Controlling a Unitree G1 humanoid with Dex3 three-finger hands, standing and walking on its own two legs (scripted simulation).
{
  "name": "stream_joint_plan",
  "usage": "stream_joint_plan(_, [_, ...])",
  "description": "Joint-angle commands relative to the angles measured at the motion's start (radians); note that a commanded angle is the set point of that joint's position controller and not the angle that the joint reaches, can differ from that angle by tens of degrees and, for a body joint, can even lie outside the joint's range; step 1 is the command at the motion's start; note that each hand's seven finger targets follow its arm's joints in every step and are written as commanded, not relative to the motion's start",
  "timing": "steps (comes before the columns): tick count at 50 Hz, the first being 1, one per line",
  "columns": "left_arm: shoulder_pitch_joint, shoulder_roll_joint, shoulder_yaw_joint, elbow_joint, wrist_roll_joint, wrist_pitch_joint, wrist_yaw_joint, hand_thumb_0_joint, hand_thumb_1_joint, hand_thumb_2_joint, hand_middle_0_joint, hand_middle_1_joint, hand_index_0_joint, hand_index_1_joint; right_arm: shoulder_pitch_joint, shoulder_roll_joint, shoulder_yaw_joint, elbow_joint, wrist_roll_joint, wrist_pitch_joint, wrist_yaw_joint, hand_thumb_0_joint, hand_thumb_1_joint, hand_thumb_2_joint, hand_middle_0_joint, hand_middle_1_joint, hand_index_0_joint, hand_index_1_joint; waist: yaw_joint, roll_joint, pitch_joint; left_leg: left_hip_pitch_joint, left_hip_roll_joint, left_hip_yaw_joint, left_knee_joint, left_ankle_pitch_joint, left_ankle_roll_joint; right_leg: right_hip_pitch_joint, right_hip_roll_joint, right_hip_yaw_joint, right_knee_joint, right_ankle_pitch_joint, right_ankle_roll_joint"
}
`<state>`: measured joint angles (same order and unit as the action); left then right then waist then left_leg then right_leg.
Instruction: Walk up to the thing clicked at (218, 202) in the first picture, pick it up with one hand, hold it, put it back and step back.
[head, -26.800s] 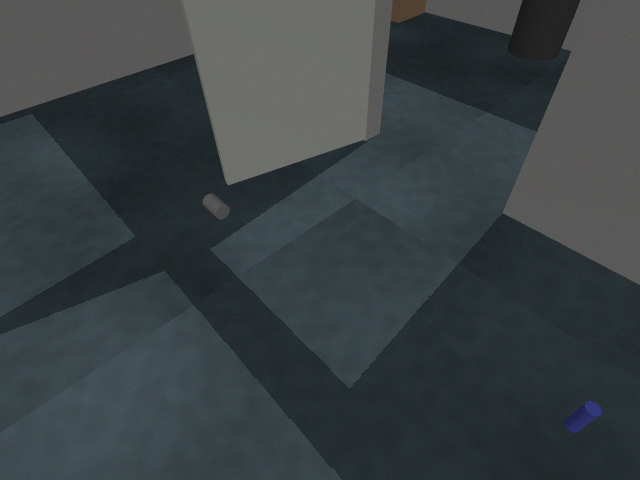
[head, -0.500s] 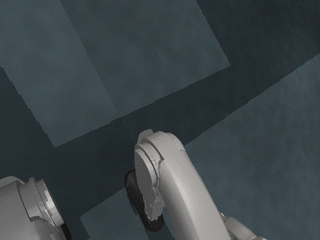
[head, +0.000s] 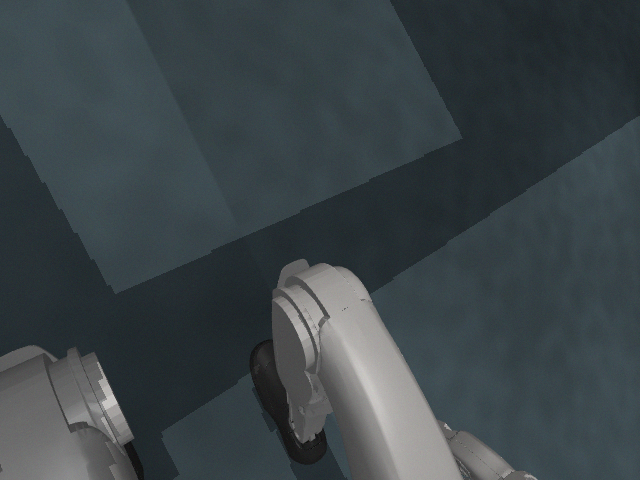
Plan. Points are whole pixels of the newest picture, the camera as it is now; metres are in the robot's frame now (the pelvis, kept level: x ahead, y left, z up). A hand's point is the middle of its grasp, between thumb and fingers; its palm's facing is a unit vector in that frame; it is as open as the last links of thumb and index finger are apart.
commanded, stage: close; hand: left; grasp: from above
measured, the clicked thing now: out of the picture +0.45 +0.35 -0.27
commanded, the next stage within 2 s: settle in 0.72 s
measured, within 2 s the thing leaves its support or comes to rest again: leaves its support in 1.18 s
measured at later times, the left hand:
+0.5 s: hand out of the picture +0.43 +0.35 -0.23, palm faces -0.42 -0.17 -0.89, open 10.5 cm
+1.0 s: hand out of the picture +0.44 +0.35 -0.23, palm faces -0.41 -0.17 -0.90, open 10.1 cm
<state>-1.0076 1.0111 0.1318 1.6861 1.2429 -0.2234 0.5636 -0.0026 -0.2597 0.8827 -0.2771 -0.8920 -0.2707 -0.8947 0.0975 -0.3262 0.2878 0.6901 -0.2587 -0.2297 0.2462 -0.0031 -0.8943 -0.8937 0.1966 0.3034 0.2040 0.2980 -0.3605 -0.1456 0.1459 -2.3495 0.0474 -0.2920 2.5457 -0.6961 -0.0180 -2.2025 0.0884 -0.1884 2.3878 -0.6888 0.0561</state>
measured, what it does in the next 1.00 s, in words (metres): stands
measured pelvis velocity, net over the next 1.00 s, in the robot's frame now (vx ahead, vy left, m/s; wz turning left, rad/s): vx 0.00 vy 0.00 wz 0.00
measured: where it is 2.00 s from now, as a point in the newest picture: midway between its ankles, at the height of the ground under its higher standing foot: (220, 464)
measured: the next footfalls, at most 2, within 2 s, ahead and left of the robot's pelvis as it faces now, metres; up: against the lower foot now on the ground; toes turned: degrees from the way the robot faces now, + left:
none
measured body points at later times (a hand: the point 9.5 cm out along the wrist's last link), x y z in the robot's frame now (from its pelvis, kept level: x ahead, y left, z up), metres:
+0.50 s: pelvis +0.00 +0.00 +0.00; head +0.26 +0.13 +0.34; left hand +0.45 +0.35 -0.18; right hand +0.06 -0.25 -0.06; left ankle +0.07 +0.13 -0.27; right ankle +0.11 -0.12 -0.27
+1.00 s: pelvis +0.00 +0.00 +0.00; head +0.25 +0.13 +0.34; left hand +0.46 +0.35 -0.18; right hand +0.06 -0.25 -0.06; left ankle +0.07 +0.13 -0.27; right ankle +0.11 -0.12 -0.27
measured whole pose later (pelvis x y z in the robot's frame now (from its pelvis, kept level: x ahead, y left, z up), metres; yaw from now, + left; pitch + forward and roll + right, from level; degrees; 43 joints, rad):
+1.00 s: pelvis +0.00 +0.00 +0.00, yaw +0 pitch +26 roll -14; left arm -1.02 1.02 0.14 1.68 1.25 -0.20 0.55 0.01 0.01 0.43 -0.67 -0.53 -0.72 -0.48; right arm 0.11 -0.33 0.29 0.67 -0.26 -0.23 0.23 0.00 -0.90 -0.89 0.20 0.30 0.20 0.30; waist -0.37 -0.14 0.14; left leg -2.36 0.05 -0.29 2.55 -0.68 -0.02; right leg -2.22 0.09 -0.19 2.39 -0.67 0.06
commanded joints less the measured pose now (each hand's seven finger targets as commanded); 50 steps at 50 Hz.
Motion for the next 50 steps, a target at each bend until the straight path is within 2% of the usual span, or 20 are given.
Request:
stream_joint_plan(1, [-0.249,0.215,-0.009,-0.126,0.005,-0.011,0.057,0.0,-0.097,0.829,-0.365,-0.876,-0.378,-0.862,0.166,-0.326,-0.098,-0.002,0.009,-0.003,-0.011,0.0,-0.89,-0.899,0.2,0.299,0.2,0.299,-0.026,0.545,-0.593,0.501,0.028,0.125,-0.256,0.187,0.02,0.289,0.038,-0.1,-0.211,0.257,-0.074])
stream_joint_plan(3, [-0.248,0.234,0.01,-0.128,0.013,-0.006,0.071,0.0,-0.059,0.815,-0.386,-0.875,-0.405,-0.855,0.163,-0.328,-0.098,-0.001,0.011,-0.005,-0.008,0.0,-0.891,-0.899,0.2,0.299,0.2,0.299,-0.015,0.559,-0.628,0.532,0.03,0.118,-0.262,0.214,0.013,0.292,0.035,-0.105,-0.196,0.276,-0.076])
stream_joint_plan(4, [-0.254,0.201,-0.015,-0.119,0.016,-0.003,0.071,0.0,-0.056,0.812,-0.392,-0.863,-0.408,-0.846,0.154,-0.324,-0.099,-0.006,0.01,-0.008,-0.006,0.0,-0.89,-0.899,0.2,0.299,0.2,0.299,-0.028,0.554,-0.621,0.53,0.031,0.119,-0.255,0.213,0.015,0.286,0.038,-0.103,-0.197,0.277,-0.075])
stream_joint_plan(6, [-0.27,0.206,0.003,-0.111,0.013,0.001,0.084,0.0,-0.016,0.778,-0.403,-0.866,-0.432,-0.836,0.172,-0.333,-0.101,-0.001,0.007,-0.011,-0.004,0.0,-0.89,-0.899,0.2,0.299,0.2,0.299,-0.039,0.548,-0.623,0.532,0.031,0.112,-0.265,0.213,0.014,0.288,0.036,-0.109,-0.202,0.278,-0.073])
stream_joint_plan(11, [-0.287,0.192,-0.028,-0.058,0.009,0.022,0.081,0.0,0.057,0.675,-0.448,-0.832,-0.493,-0.786,0.157,-0.333,-0.091,-0.016,0.005,-0.024,-0.007,0.0,-0.893,-0.9,0.2,0.299,0.2,0.299,-0.052,0.537,-0.543,0.476,0.027,0.117,-0.275,0.129,0.018,0.251,0.032,-0.103,-0.215,0.209,-0.075])
stream_joint_plan(12, [-0.263,0.234,0.003,-0.048,0.006,0.025,0.079,0.0,0.065,0.674,-0.457,-0.826,-0.501,-0.78,0.171,-0.342,-0.098,-0.002,0.003,-0.026,-0.008,0.0,-0.892,-0.9,0.2,0.299,0.2,0.299,-0.048,0.525,-0.55,0.486,0.028,0.116,-0.277,0.123,0.019,0.262,0.031,-0.102,-0.217,0.205,-0.073])
stream_joint_plan(14, [-0.276,0.249,0.02,-0.074,-0.001,0.025,0.079,0.0,0.088,0.672,-0.48,-0.808,-0.52,-0.766,0.17,-0.34,-0.096,-0.005,0.009,-0.029,-0.011,0.0,-0.892,-0.899,0.2,0.299,0.199,0.299,-0.037,0.511,-0.587,0.486,0.03,0.116,-0.263,0.142,0.021,0.276,0.033,-0.101,-0.217,0.219,-0.07])
stream_joint_plan(16, [-0.276,0.249,0.015,-0.077,-0.006,0.024,0.078,0.0,0.16,0.692,-0.538,-0.822,-0.579,-0.78,0.174,-0.34,-0.088,-0.009,0.005,-0.027,-0.013,0.0,-0.894,-0.9,0.2,0.299,0.199,0.299,-0.043,0.514,-0.608,0.484,0.029,0.124,-0.251,0.167,0.026,0.306,0.034,-0.098,-0.225,0.245,-0.066])
stream_joint_plan(17, [-0.271,0.217,-0.018,-0.055,-0.001,0.027,0.066,0.0,0.186,0.686,-0.557,-0.817,-0.599,-0.773,0.172,-0.336,-0.091,-0.013,0.008,-0.03,-0.011,0.0,-0.894,-0.9,0.2,0.299,0.199,0.299,-0.054,0.516,-0.573,0.468,0.026,0.131,-0.245,0.151,0.027,0.297,0.032,-0.089,-0.22,0.234,-0.069])
stream_joint_plan(19, [-0.267,0.265,0.013,-0.085,-0.008,0.024,0.067,0.0,0.226,0.684,-0.587,-0.806,-0.629,-0.763,0.179,-0.34,-0.089,-0.012,0.009,-0.023,-0.017,0.0,-0.894,-0.9,0.2,0.299,0.199,0.299,-0.04,0.49,-0.614,0.469,0.03,0.131,-0.24,0.171,0.031,0.334,0.038,-0.083,-0.233,0.255,-0.065])
stream_joint_plan(21, [-0.273,0.254,0.01,-0.065,-0.018,0.022,0.06,0.0,0.278,0.68,-0.63,-0.796,-0.672,-0.753,0.191,-0.332,-0.081,-0.007,0.01,-0.026,-0.015,0.0,-0.895,-0.9,0.2,0.299,0.199,0.299,-0.051,0.482,-0.598,0.459,0.028,0.129,-0.231,0.176,0.034,0.324,0.033,-0.087,-0.227,0.259,-0.062])
stream_joint_plan(24, [-0.267,0.252,0.01,-0.111,-0.03,0.012,0.059,0.0,0.335,0.66,-0.679,-0.768,-0.72,-0.727,0.177,-0.336,-0.085,-0.015,0.013,-0.021,-0.019,0.0,-0.894,-0.9,0.2,0.299,0.199,0.299,-0.023,0.519,-0.623,0.481,0.029,0.126,-0.254,0.183,0.025,0.331,0.036,-0.092,-0.23,0.254,-0.068])
stream_joint_plan(30, [-0.199,0.251,0.022,-0.055,-0.026,0.001,0.051,0.0,0.449,0.677,-0.788,-0.72,-0.814,-0.694,0.185,-0.327,-0.073,-0.011,0.001,-0.001,-0.021,0.0,-0.893,-0.9,0.2,0.299,0.199,0.299,-0.028,0.49,-0.61,0.462,0.029,0.123,-0.249,0.199,0.029,0.349,0.04,-0.095,-0.222,0.277,-0.065])
stream_joint_plan(33, [-0.241,0.264,0.023,-0.095,-0.019,0.001,0.049,0.0,0.509,0.698,-0.851,-0.7,-0.868,-0.683,0.197,-0.328,-0.075,-0.007,-0.001,0.002,-0.019,0.0,-0.895,-0.9,0.2,0.299,0.199,0.299,-0.033,0.51,-0.613,0.472,0.029,0.124,-0.247,0.203,0.028,0.339,0.04,-0.094,-0.223,0.277,-0.065])
stream_joint_plan(38, [-0.236,0.219,-0.007,-0.088,-0.022,0.006,0.049,0.0,0.6,0.705,-0.94,-0.67,-0.949,-0.662,0.164,-0.33,-0.084,-0.011,-0.003,0.006,-0.027,0.0,-0.896,-0.901,0.2,0.299,0.199,0.299,-0.025,0.542,-0.615,0.502,0.031,0.115,-0.273,0.169,0.017,0.309,0.04,-0.1,-0.216,0.241,-0.077])
stream_joint_plan(39, [-0.235,0.216,-0.02,-0.071,-0.01,0.008,0.044,0.0,0.62,0.687,-0.953,-0.66,-0.964,-0.649,0.168,-0.335,-0.083,-0.016,-0.004,0.005,-0.024,0.0,-0.897,-0.901,0.2,0.299,0.199,0.299,-0.038,0.541,-0.585,0.485,0.029,0.115,-0.27,0.16,0.019,0.29,0.041,-0.102,-0.212,0.233,-0.076])
stream_joint_plan(40, [-0.25,0.252,0.011,-0.1,-0.014,0.004,0.046,0.0,0.63,0.702,-0.973,-0.639,-0.975,-0.637,0.181,-0.336,-0.082,-0.007,0.002,0.007,-0.023,0.0,-0.896,-0.901,0.2,0.299,0.199,0.299,-0.03,0.534,-0.602,0.499,0.03,0.099,-0.278,0.169,0.015,0.281,0.034,-0.111,-0.202,0.237,-0.075])
stream_joint_plan(43, [-0.254,0.238,0.002,-0.081,-0.008,0.011,0.041,0.0,0.654,0.75,-1.041,-0.658,-1.046,-0.656,0.176,-0.334,-0.081,-0.011,0.004,0.006,-0.021,0.0,-0.903,-0.901,0.2,0.299,0.199,0.299,-0.039,0.534,-0.58,0.493,0.027,0.106,-0.267,0.178,0.017,0.267,0.032,-0.106,-0.196,0.244,-0.074])
stream_joint_plan(46, [-0.251,0.236,-0.002,-0.087,-0.009,0.021,0.033,0.0,0.7,0.748,-1.083,-0.641,-1.086,-0.641,0.175,-0.338,-0.093,-0.009,0.005,0.002,-0.022,0.0,-0.903,-0.901,0.2,0.3,0.199,0.3,-0.035,0.548,-0.574,0.502,0.029,0.115,-0.274,0.147,0.016,0.258,0.033,-0.099,-0.211,0.221,-0.075])
stream_joint_plan(50, [-0.24,0.274,0.042,-0.159,-0.013,0.034,0.032,0.0,0.733,0.746,-1.136,-0.6,-1.125,-0.614,0.179,-0.329,-0.101,-0.009,0.007,0.005,-0.021,0.0,-0.907,-0.903,0.2,0.299,0.199,0.299,0.004,0.6,-0.651,0.521,0.025,0.124,-0.278,0.181,0.013,0.284,0.029,-0.095,-0.203,0.245,-0.081])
